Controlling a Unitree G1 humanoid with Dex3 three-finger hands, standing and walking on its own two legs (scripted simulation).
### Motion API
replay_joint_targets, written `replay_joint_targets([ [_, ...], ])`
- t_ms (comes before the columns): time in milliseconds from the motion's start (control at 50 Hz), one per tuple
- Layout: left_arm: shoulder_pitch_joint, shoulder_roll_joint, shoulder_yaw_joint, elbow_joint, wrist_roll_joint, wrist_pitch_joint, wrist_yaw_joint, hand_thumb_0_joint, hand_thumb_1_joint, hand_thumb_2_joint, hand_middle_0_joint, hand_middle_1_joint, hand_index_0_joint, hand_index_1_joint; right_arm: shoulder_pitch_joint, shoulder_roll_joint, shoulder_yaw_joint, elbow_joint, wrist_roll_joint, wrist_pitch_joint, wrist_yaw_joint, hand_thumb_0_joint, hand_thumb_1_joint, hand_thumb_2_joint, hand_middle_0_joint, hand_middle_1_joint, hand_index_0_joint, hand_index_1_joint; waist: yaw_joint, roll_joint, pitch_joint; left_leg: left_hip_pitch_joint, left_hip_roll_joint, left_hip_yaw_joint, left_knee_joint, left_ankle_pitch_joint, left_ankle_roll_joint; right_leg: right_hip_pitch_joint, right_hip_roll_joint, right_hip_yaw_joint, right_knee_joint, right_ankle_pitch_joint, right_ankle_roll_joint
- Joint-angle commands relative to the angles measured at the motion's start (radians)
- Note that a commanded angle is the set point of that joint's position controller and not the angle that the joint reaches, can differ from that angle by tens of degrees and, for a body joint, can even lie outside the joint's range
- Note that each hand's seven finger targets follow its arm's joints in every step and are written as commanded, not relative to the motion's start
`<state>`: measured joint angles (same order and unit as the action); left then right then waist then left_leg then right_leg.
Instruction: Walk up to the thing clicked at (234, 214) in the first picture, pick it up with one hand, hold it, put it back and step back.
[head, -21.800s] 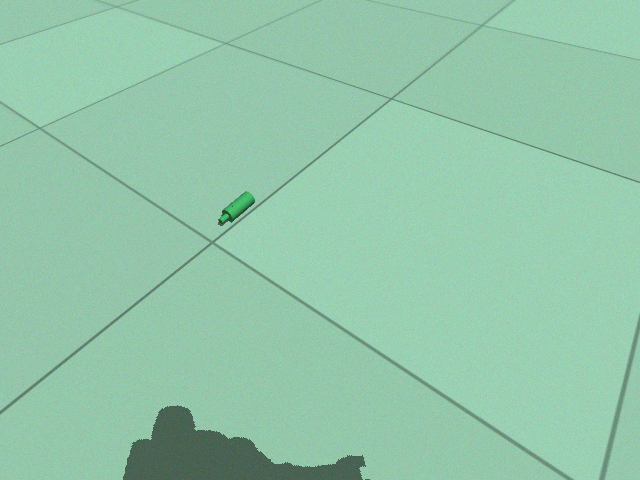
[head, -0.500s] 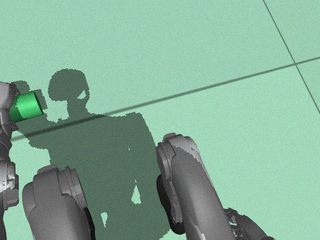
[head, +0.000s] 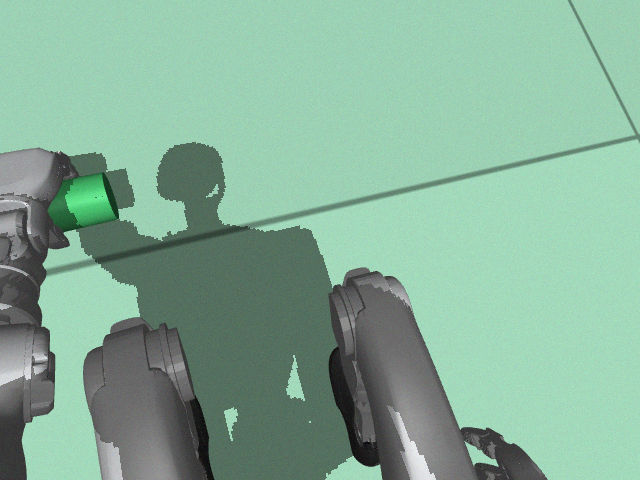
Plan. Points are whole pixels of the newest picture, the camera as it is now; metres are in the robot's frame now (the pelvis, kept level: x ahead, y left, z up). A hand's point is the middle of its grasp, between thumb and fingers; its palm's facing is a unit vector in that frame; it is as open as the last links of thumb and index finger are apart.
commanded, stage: lift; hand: left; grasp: from above
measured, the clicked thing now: (29, 213) +0.48 +0.30 -0.16
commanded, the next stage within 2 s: hold in 1.54 s
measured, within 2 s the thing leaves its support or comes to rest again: neither
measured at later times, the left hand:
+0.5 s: hand out of the picture +0.41 +0.29 +0.00, palm faces -0.43 -0.10 -0.90, open 9.3 cm
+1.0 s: hand out of the picture +0.34 +0.28 +0.21, palm faces -0.43 -0.13 -0.90, open 9.3 cm
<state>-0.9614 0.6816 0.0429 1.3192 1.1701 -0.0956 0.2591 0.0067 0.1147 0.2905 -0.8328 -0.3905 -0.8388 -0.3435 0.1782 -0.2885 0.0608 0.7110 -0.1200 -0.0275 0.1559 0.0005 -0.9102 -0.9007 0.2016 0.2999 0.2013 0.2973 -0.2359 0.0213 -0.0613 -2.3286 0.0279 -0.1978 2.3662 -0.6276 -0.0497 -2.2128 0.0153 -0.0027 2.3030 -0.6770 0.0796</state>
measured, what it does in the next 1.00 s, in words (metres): rises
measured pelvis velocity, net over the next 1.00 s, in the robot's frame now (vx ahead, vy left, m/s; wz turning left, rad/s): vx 0.01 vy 0.00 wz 0.11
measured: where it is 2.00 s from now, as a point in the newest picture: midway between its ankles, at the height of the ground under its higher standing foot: (282, 450)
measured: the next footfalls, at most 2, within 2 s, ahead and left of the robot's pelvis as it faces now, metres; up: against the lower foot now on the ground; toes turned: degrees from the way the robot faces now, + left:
none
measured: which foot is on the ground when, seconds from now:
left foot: down 0.00-1.00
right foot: down 0.00-1.00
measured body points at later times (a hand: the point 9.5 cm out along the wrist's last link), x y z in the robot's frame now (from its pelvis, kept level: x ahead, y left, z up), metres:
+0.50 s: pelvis -0.01 +0.00 +0.10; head +0.17 +0.05 +0.51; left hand +0.42 +0.30 +0.05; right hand +0.12 -0.26 -0.02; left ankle +0.09 +0.14 -0.30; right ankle +0.10 -0.15 -0.30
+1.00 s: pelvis +0.01 +0.00 +0.28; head +0.11 +0.02 +0.72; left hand +0.36 +0.28 +0.26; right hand +0.17 -0.24 +0.15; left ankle +0.08 +0.14 -0.30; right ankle +0.10 -0.15 -0.30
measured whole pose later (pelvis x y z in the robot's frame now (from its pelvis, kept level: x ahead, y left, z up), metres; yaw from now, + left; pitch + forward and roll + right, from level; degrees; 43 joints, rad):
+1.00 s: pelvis +0.01 +0.00 +0.28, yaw +6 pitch +21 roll -3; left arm -0.35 0.46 -0.14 0.64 0.97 0.06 0.03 0.01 0.13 0.31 -0.82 -0.37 -0.83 -0.33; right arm 0.17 -0.24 -0.02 0.68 0.04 0.04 -0.04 0.00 -0.89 -0.90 0.20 0.30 0.20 0.30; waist -0.06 0.05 -0.16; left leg -1.30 0.07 -0.04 1.45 -0.52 -0.02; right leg -1.24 -0.04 0.01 1.42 -0.54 0.06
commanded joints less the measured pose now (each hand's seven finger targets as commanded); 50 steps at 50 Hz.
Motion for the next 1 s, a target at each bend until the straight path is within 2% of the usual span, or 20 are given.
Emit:
replay_joint_targets([
  [0, -0.325, 0.268, 0.043, -0.257, -0.035, 0.020, -0.002, 0.000, 0.915, 0.577, -1.204, -0.524, -1.232, -0.495, 0.187, -0.241, -0.101, -0.032, 0.017, 0.017, -0.023, 0.000, -0.906, -0.901, 0.200, 0.300, 0.200, 0.300, 0.028, 0.312, -0.758, 0.601, -0.018, 0.164, -0.282, 0.128, 0.059, 0.362, 0.023, -0.136, -0.275, 0.208, -0.115],
  [100, -0.247, 0.220, 0.020, -0.351, -0.061, 0.018, -0.062, 0.000, 0.890, 0.563, -1.186, -0.509, -1.213, -0.481, 0.189, -0.217, -0.123, -0.055, 0.036, 0.042, -0.041, 0.000, -0.906, -0.901, 0.200, 0.300, 0.200, 0.299, 0.038, 0.231, -0.758, 0.597, -0.019, 0.174, -0.322, 0.100, 0.071, 0.429, 0.024, -0.115, -0.345, 0.172, -0.111],
  [140, -0.231, 0.240, 0.030, -0.417, -0.067, 0.019, -0.078, 0.000, 0.890, 0.589, -1.184, -0.522, -1.211, -0.494, 0.183, -0.218, -0.132, -0.065, 0.047, 0.050, -0.051, 0.000, -0.903, -0.900, 0.200, 0.299, 0.200, 0.299, 0.060, 0.239, -0.776, 0.633, -0.018, 0.170, -0.354, 0.090, 0.071, 0.433, 0.022, -0.112, -0.366, 0.160, -0.111],
  [180, -0.201, 0.212, 0.018, -0.460, -0.079, 0.021, -0.091, 0.000, 0.865, 0.583, -1.147, -0.555, -1.180, -0.519, 0.182, -0.216, -0.138, -0.071, 0.057, 0.055, -0.059, 0.000, -0.904, -0.900, 0.200, 0.300, 0.200, 0.300, 0.071, 0.239, -0.794, 0.682, -0.017, 0.158, -0.393, 0.095, 0.067, 0.445, 0.018, -0.118, -0.373, 0.171, -0.113],
  [220, -0.190, 0.172, -0.001, -0.494, -0.094, 0.025, -0.103, 0.000, 0.882, 0.588, -1.156, -0.544, -1.189, -0.509, 0.173, -0.210, -0.144, -0.075, 0.066, 0.058, -0.066, 0.000, -0.898, -0.898, 0.200, 0.300, 0.200, 0.299, 0.064, 0.234, -0.760, 0.702, -0.014, 0.146, -0.426, 0.091, 0.066, 0.429, 0.013, -0.119, -0.389, 0.177, -0.112],
  [240, -0.181, 0.189, 0.000, -0.502, -0.097, 0.026, -0.110, 0.000, 0.868, 0.588, -1.150, -0.541, -1.180, -0.509, 0.172, -0.208, -0.143, -0.083, 0.069, 0.059, -0.071, 0.000, -0.900, -0.899, 0.200, 0.300, 0.200, 0.300, 0.068, 0.214, -0.757, 0.709, -0.012, 0.147, -0.435, 0.083, 0.069, 0.443, 0.018, -0.116, -0.408, 0.165, -0.113],
  [260, -0.168, 0.212, 0.020, -0.542, -0.100, 0.027, -0.112, 0.000, 0.856, 0.598, -1.139, -0.554, -1.169, -0.522, 0.168, -0.209, -0.147, -0.087, 0.074, 0.062, -0.076, 0.000, -0.900, -0.899, 0.200, 0.300, 0.200, 0.300, 0.082, 0.217, -0.773, 0.718, -0.016, 0.153, -0.446, 0.086, 0.071, 0.461, 0.013, -0.109, -0.430, 0.164, -0.111],
  [340, -0.103, 0.163, -0.013, -0.609, -0.124, 0.041, -0.135, 0.000, 0.870, 0.620, -1.146, -0.574, -1.176, -0.542, 0.145, -0.192, -0.155, -0.113, 0.083, 0.067, -0.088, 0.000, -0.898, -0.899, 0.200, 0.300, 0.200, 0.300, 0.091, 0.205, -0.767, 0.774, -0.013, 0.154, -0.515, 0.056, 0.072, 0.501, 0.014, -0.099, -0.500, 0.132, -0.110],
  [360, -0.093, 0.182, 0.005, -0.638, -0.131, 0.044, -0.137, 0.000, 0.862, 0.595, -1.137, -0.556, -1.168, -0.523, 0.139, -0.196, -0.156, -0.113, 0.088, 0.068, -0.095, 0.000, -0.894, -0.898, 0.200, 0.300, 0.200, 0.300, 0.104, 0.211, -0.761, 0.790, -0.014, 0.144, -0.546, 0.034, 0.070, 0.513, 0.008, -0.097, -0.508, 0.114, -0.110],
  [400, -0.044, 0.139, -0.022, -0.658, -0.145, 0.054, -0.151, 0.000, 0.861, 0.569, -1.142, -0.523, -1.172, -0.492, 0.122, -0.189, -0.158, -0.121, 0.091, 0.069, -0.102, 0.000, -0.893, -0.897, 0.200, 0.300, 0.200, 0.300, 0.106, 0.198, -0.726, 0.817, -0.009, 0.132, -0.595, -0.001, 0.068, 0.528, 0.009, -0.099, -0.533, 0.096, -0.108],
  [460, -0.011, 0.130, -0.026, -0.736, -0.154, 0.069, -0.163, 0.000, 0.870, 0.587, -1.142, -0.551, -1.173, -0.518, 0.110, -0.177, -0.161, -0.134, 0.100, 0.072, -0.116, 0.000, -0.894, -0.898, 0.200, 0.300, 0.200, 0.300, 0.113, 0.187, -0.769, 0.887, -0.010, 0.141, -0.636, 0.034, 0.067, 0.600, 0.009, -0.089, -0.587, 0.121, -0.107],
  [520, 0.041, 0.129, -0.019, -0.780, -0.166, 0.090, -0.167, 0.000, 0.885, 0.613, -1.159, -0.545, -1.185, -0.518, 0.091, -0.167, -0.160, -0.131, 0.109, 0.075, -0.132, 0.000, -0.892, -0.897, 0.200, 0.300, 0.200, 0.300, 0.127, 0.169, -0.742, 0.959, -0.006, 0.139, -0.702, 0.053, 0.065, 0.662, 0.004, -0.084, -0.650, 0.139, -0.103],
  [560, 0.055, 0.106, -0.035, -0.821, -0.172, 0.100, -0.175, 0.000, 0.881, 0.604, -1.154, -0.550, -1.182, -0.521, 0.082, -0.157, -0.158, -0.135, 0.113, 0.076, -0.140, 0.000, -0.893, -0.897, 0.200, 0.300, 0.200, 0.300, 0.120, 0.166, -0.712, 0.989, -0.005, 0.143, -0.744, 0.050, 0.065, 0.701, 0.003, -0.078, -0.695, 0.138, -0.101],
  [600, 0.092, 0.111, -0.027, -0.843, -0.174, 0.112, -0.177, 0.000, 0.891, 0.583, -1.166, -0.522, -1.192, -0.495, 0.064, -0.157, -0.159, -0.136, 0.118, 0.077, -0.150, 0.000, -0.887, -0.896, 0.200, 0.300, 0.200, 0.300, 0.145, 0.178, -0.726, 1.072, 0.002, 0.129, -0.816, 0.035, 0.059, 0.743, 0.003, -0.081, -0.724, 0.136, -0.100],
  [640, 0.117, 0.071, -0.055, -0.869, -0.180, 0.121, -0.186, 0.000, 0.910, 0.584, -1.182, -0.510, -1.206, -0.485, 0.056, -0.153, -0.156, -0.138, 0.123, 0.076, -0.158, 0.000, -0.887, -0.896, 0.200, 0.300, 0.200, 0.300, 0.134, 0.187, -0.683, 1.107, 0.006, 0.119, -0.876, 0.007, 0.056, 0.772, 0.005, -0.081, -0.760, 0.122, -0.099],
  [800, 0.266, 0.042, -0.062, -0.937, -0.195, 0.147, -0.188, 0.000, 0.821, 0.565, -1.140, -0.483, -1.154, -0.469, 0.029, -0.120, -0.141, -0.137, 0.143, 0.059, -0.193, 0.000, -0.894, -0.899, 0.200, 0.300, 0.200, 0.300, 0.154, 0.114, -0.591, 1.271, -0.002, 0.156, -1.036, 0.071, 0.056, 1.002, 0.003, -0.046, -0.974, 0.158, -0.095],
  [860, 0.274, 0.001, -0.089, -0.905, -0.200, 0.151, -0.184, 0.000, 0.808, 0.572, -1.137, -0.475, -1.147, -0.466, 0.027, -0.114, -0.137, -0.127, 0.147, 0.046, -0.205, 0.000, -0.893, -0.899, 0.200, 0.300, 0.200, 0.300, 0.142, 0.099, -0.514, 1.330, 0.006, 0.143, -1.117, 0.060, 0.053, 1.053, 0.003, -0.042, -1.038, 0.158, -0.094],
  [880, 0.298, -0.006, -0.093, -0.876, -0.195, 0.153, -0.182, 0.000, 0.793, 0.582, -1.135, -0.458, -1.139, -0.454, 0.030, -0.113, -0.136, -0.124, 0.149, 0.042, -0.208, 0.000, -0.893, -0.899, 0.200, 0.300, 0.200, 0.300, 0.144, 0.084, -0.494, 1.346, 0.005, 0.142, -1.136, 0.071, 0.052, 1.076, 0.003, -0.040, -1.060, 0.163, -0.094],
  [900, 0.307, 0.019, -0.069, -0.872, -0.193, 0.151, -0.179, 0.000, 0.775, 0.566, -1.112, -0.469, -1.122, -0.461, 0.031, -0.115, -0.137, -0.122, 0.151, 0.039, -0.210, 0.000, -0.893, -0.899, 0.200, 0.300, 0.200, 0.300, 0.156, 0.082, -0.496, 1.371, 0.006, 0.141, -1.159, 0.083, 0.051, 1.113, 0.003, -0.036, -1.080, 0.172, -0.094],
  [980, 0.327, -0.028, -0.111, -0.840, -0.201, 0.144, -0.183, 0.000, 0.790, 0.590, -1.133, -0.473, -1.138, -0.469, 0.024, -0.102, -0.132, -0.123, 0.157, 0.021, -0.219, 0.000, -0.893, -0.900, 0.200, 0.300, 0.200, 0.300, 0.162, 0.054, -0.424, 1.422, -0.004, 0.159, -1.247, 0.064, 0.051, 1.207, 0.003, -0.015, -1.199, 0.146, -0.094],
])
